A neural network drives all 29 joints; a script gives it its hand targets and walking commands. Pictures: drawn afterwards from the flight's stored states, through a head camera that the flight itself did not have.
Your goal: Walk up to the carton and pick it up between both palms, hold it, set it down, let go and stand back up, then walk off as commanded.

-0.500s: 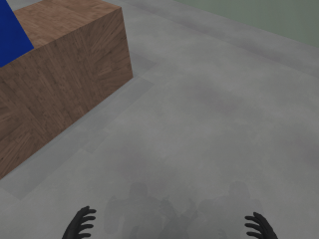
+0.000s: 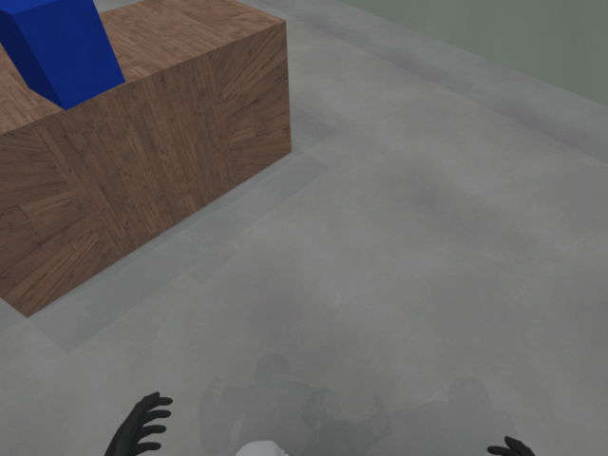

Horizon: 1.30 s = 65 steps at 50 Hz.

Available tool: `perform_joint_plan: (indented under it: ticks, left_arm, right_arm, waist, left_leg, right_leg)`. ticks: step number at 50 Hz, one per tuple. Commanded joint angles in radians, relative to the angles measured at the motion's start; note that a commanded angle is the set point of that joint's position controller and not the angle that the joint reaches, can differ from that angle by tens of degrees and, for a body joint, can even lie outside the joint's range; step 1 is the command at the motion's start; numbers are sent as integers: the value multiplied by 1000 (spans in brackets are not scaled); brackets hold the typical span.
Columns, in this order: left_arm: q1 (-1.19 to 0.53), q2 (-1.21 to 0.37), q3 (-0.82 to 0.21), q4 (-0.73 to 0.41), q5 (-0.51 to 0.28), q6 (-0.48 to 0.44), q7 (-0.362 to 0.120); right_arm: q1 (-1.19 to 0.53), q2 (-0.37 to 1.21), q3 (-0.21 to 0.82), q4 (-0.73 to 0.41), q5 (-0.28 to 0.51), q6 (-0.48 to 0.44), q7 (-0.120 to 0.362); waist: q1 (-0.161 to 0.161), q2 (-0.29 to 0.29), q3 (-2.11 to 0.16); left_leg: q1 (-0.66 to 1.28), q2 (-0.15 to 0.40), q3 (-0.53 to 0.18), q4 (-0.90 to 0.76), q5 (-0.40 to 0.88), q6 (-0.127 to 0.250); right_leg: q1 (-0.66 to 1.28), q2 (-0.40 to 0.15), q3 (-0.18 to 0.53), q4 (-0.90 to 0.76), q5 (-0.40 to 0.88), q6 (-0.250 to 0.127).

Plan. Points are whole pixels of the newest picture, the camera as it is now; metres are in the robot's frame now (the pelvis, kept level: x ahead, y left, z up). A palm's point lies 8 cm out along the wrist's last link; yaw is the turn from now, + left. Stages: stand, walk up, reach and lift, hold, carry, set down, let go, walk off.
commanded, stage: walk up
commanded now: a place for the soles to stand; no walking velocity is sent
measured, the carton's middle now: (56, 43) +1.13 +0.74 +0.02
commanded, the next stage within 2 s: none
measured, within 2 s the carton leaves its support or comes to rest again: neither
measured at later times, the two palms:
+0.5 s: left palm (24, 428) +0.17 +0.41 -0.08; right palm (459, 412) +0.20 -0.19 -0.09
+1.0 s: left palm (61, 378) +0.24 +0.40 -0.09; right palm (388, 264) +0.47 -0.13 -0.12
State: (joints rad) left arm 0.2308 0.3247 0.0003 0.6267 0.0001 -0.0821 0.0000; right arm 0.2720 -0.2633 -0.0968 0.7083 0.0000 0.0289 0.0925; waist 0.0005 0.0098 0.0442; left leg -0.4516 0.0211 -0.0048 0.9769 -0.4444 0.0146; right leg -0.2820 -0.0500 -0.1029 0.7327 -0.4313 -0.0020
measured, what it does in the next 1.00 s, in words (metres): walks ahead, turning left: left foot, then right foot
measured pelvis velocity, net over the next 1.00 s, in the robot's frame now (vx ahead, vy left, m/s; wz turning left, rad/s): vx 0.27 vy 0.09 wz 0.44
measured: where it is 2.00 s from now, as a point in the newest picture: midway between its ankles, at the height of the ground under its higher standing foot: (264, 383)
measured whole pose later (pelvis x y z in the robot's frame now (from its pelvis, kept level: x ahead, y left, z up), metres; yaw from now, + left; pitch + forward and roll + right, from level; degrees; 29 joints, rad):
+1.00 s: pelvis +0.27 +0.09 -0.02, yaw +25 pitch -4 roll -1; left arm 0.31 0.37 0.00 0.66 0.00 -0.09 0.00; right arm 0.32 -0.33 -0.07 0.71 0.00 -0.04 0.04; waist 0.00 0.04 0.06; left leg -0.57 0.02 -0.05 1.16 -0.38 0.06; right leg -0.29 -0.09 -0.23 0.89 -0.53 -0.03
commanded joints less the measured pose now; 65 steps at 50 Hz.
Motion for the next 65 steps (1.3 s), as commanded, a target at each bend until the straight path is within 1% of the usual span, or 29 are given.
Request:
perform_joint_plan:
  ticks: [1, 3, 4, 5, 6, 8, 12, 13, 15, 17, 27, 30, 32, 33, 34, 35, 41, 43, 46, 47, 51, 53, 55, 56, 57, 58, 59, 62, 65]
  left_arm:
    - [19, 391, 189, -23, 62, -64, 12]
    - [-96, 388, 184, -58, 71, -68, 6]
    - [-216, 365, 178, -77, 68, -61, -2]
    - [-153, 236, 130, -68, 69, -52, -11]
    - [-151, 170, 96, -102, 54, -56, -5]
    - [-108, 289, 99, -63, 38, -48, -5]
    - [-108, 310, 98, -49, 35, -52, -2]
    - [-104, 309, 100, -23, 37, -45, -5]
    - [-99, 308, 102, -24, 31, -28, -10]
    - [-107, 330, 111, -11, 29, -16, -12]
    - [-285, 286, 90, -104, 11, -24, -18]
    - [-201, 293, 99, -98, 11, -40, -13]
    - [147, 343, 127, 19, 12, -56, -8]
    - [286, 440, 168, 44, 13, -59, 3]
    - [274, 465, 167, 43, 3, -53, 15]
    - [234, 452, 174, 60, 4, -45, 17]
    - [162, 332, 141, 21, 9, -52, 17]
    - [150, 338, 151, 12, 13, -52, 14]
    - [130, 362, 163, 1, 22, -63, 12]
    - [119, 384, 168, 7, 27, -65, 14]
    - [38, 405, 168, -16, 43, -56, -5]
    - [-107, 403, 161, -67, 54, -49, -10]
    - [-56, 301, 132, -58, 51, -33, -14]
    - [-13, 226, 109, -56, 45, -37, -18]
    - [52, 212, 97, -72, 18, -31, -12]
    - [-9, 313, 116, -59, 10, -33, -10]
    - [-44, 352, 115, -56, 15, -30, -6]
    - [-21, 318, 104, -9, 21, -14, -3]
    - [13, 319, 125, -11, 26, -7, -14]
  right_arm:
    - [-140, -324, -88, -135, -39, -53, 35]
    - [-2, -316, -95, -89, -35, -55, 27]
    - [228, -336, -108, -18, -31, -67, 16]
    - [352, -424, -139, 45, -37, -82, -12]
    - [295, -472, -142, 26, -39, -83, -31]
    - [173, -467, -128, -32, -16, -72, -34]
    - [142, -406, -80, -56, -13, -93, -54]
    - [142, -399, -80, -35, -9, -94, -57]
    - [168, -403, -73, -42, 3, -106, -56]
    - [170, -380, -61, -59, 4, -113, -58]
    - [261, -392, -48, -62, -10, -143, -84]
    - [203, -391, -51, -87, -26, -140, -85]
    - [99, -350, -38, -122, -1, -138, -82]
    - [163, -251, -3, -109, 1, -138, -74]
    - [215, -282, -5, -88, -11, -133, -73]
    - [203, -350, -23, -47, -20, -114, -75]
    - [149, -321, -21, -30, -2, -105, -62]
    - [102, -331, -23, -42, -5, -98, -59]
    - [16, -335, -28, -68, -14, -96, -58]
    - [16, -320, -30, -59, -18, -96, -56]
    - [-86, -339, -40, -81, -7, -110, -43]
    - [137, -335, -53, -5, 1, -124, -51]
    - [479, -426, -113, 126, -12, -137, -88]
    - [456, -458, -121, 131, -13, -138, -109]
    - [325, -487, -123, 44, -11, -140, -112]
    - [272, -489, -114, 9, 12, -139, -108]
    - [208, -519, -110, -2, 22, -138, -108]
    - [185, -426, -74, -6, 12, -150, -122]
    - [139, -441, -63, -24, -3, -157, -118]
  waist:
    - [41, -117, -18]
    - [-52, -216, -119]
    - [-198, -71, -215]
    - [-245, 244, -201]
    - [-185, 420, -118]
    - [-118, 176, -72]
    - [-61, 69, 44]
    - [-50, 33, 57]
    - [-58, 138, 90]
    - [-56, 54, 97]
    - [-88, 51, 198]
    - [-40, 42, 130]
    - [135, -67, -78]
    - [164, -261, -204]
    - [127, -239, -194]
    - [125, -166, -190]
    - [55, -146, -25]
    - [60, -165, -20]
    - [54, -135, 78]
    - [55, -136, 91]
    - [55, -165, 143]
    - [-88, -177, -7]
    - [-238, 182, -180]
    - [-202, 302, -142]
    - [-118, 349, -167]
    - [-129, 217, -189]
    - [-111, 159, -144]
    - [-70, 88, -38]
    - [-30, 139, -12]
  left_leg:
    - [-236, 117, -41, -56, -99, 18]
    - [42, 96, -10, -192, -58, 29]
    - [387, 57, -2, -365, -1, 70]
    - [575, -43, -170, -521, -75, 81]
    - [639, 132, -609, -650, 23, 126]
    - [556, 235, -804, -746, -200, 190]
    - [441, 180, -665, -664, 308, 170]
    - [347, 165, -588, -659, 297, 134]
    - [316, 157, -666, -713, 268, 146]
    - [368, 162, -667, -736, 337, 111]
    - [401, 148, -659, -669, 681, 144]
    - [298, 96, -614, -542, 688, 137]
    - [12, -25, -374, -147, 727, 67]
    - [-160, -125, -199, 157, 366, 12]
    - [-302, -162, -109, 230, -44, 6]
    - [-347, -107, -122, 296, -72, -4]
    - [-255, -5, -66, 311, 109, 12]
    - [-334, 27, -39, 292, 76, 16]
    - [-369, 79, -37, 208, 58, -2]
    - [-365, 77, -4, 189, 93, -4]
    - [-240, 119, 33, -24, 10, 4]
    - [84, 69, 96, -178, 76, 28]
    - [539, -79, 7, -310, 107, 45]
    - [608, 28, -277, -423, 126, 84]
    - [617, 175, -667, -536, 109, 120]
    - [634, 244, -941, -623, 58, 251]
    - [576, 293, -959, -610, 66, 298]
    - [360, 249, -685, -521, 379, 231]
    - [156, 187, -601, -491, 201, 268]
  right_leg:
    - [208, -469, 298, -379, 217, -275]
    - [102, -424, 198, -208, 388, -234]
    - [-96, -297, 37, 123, 388, -163]
    - [-322, -65, -31, 540, 236, -84]
    - [-629, 82, 9, 666, -137, -20]
    - [-664, 27, 107, 613, -95, -32]
    - [-578, -24, 183, 497, -17, -27]
    - [-506, -42, 185, 463, 33, -26]
    - [-505, -19, 178, 466, 71, -29]
    - [-526, -28, 184, 427, 127, -32]
    - [-559, -22, 182, 120, 64, -68]
    - [-317, 25, 197, -43, -1, -88]
    - [288, -1, 261, -277, 173, -143]
    - [524, -268, 583, -343, 115, -163]
    - [571, -428, 765, -421, 25, -163]
    - [576, -462, 832, -425, -84, -159]
    - [265, -323, 320, -323, 618, -49]
    - [267, -334, 323, -345, 458, -131]
    - [170, -399, 328, -368, 501, -169]
    - [158, -414, 292, -380, 532, -127]
    - [-8, -469, 217, -385, 327, -245]
    - [-82, -373, 23, -176, 369, -189]
    - [-278, -189, -19, 540, 460, -111]
    - [-460, -35, -27, 660, 33, -56]
    - [-569, 33, 44, 696, -124, -28]
    - [-627, 58, 117, 712, -110, -20]
    - [-615, 14, 152, 689, -111, -22]
    - [-557, -55, 167, 598, -86, -40]
    - [-402, -41, 165, 473, -165, -43]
